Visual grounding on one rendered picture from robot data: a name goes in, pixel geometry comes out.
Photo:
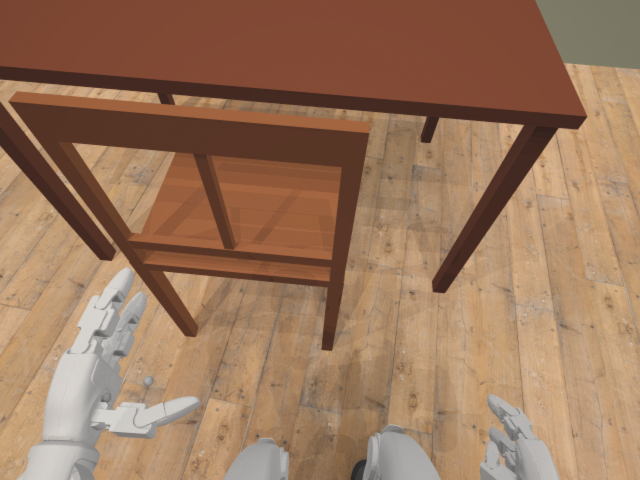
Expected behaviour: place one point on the robot left hand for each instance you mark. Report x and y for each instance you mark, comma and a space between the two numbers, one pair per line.
89, 369

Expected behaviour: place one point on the table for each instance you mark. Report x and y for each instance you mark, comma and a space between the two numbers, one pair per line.
480, 60

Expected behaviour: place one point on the left robot thigh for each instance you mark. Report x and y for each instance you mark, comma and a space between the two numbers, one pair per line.
261, 461

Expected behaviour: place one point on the robot thigh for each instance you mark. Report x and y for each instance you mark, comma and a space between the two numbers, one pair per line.
261, 461
396, 456

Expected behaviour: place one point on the left robot forearm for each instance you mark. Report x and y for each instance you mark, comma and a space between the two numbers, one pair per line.
61, 460

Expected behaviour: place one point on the chair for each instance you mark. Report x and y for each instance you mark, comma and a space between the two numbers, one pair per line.
248, 195

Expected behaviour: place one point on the robot right hand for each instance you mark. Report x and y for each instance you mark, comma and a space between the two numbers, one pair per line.
527, 459

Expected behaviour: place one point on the right robot thigh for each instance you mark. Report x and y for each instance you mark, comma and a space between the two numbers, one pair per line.
396, 456

